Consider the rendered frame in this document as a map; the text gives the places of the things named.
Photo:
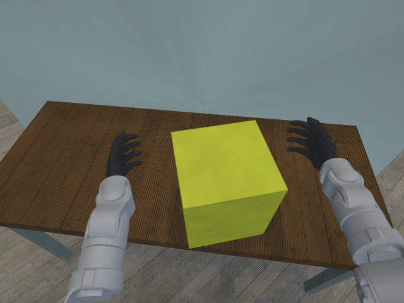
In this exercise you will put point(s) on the robot right hand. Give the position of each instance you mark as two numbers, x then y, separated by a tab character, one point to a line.
319	144

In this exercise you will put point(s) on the right robot forearm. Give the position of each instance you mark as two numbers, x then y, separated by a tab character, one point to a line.
370	237

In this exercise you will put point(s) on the robot left hand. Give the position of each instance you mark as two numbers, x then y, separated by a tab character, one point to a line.
117	160

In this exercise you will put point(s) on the table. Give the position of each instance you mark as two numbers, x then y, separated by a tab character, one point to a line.
50	178

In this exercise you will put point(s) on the carton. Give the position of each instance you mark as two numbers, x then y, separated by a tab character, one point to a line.
229	183

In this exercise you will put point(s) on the left robot forearm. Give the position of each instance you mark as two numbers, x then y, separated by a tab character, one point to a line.
99	273

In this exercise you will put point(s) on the right robot upper arm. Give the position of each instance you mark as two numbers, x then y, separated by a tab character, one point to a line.
380	281

